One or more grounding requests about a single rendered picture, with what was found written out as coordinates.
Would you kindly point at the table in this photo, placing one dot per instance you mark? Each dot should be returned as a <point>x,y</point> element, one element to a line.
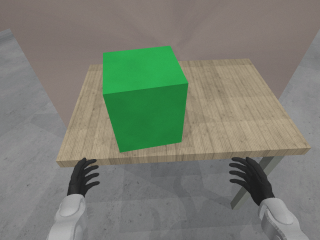
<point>230,112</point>

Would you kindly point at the robot right hand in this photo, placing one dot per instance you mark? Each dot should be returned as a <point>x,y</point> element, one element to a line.
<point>256,182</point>

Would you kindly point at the robot left forearm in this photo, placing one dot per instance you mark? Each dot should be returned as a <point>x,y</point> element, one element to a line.
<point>70,220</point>

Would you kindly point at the robot right forearm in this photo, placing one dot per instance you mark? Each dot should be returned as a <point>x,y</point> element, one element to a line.
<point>277,222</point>

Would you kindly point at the robot left hand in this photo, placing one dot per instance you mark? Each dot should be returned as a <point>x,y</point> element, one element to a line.
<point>77,184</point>

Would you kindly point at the carton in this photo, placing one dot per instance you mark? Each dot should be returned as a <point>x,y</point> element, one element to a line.
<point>145,93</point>

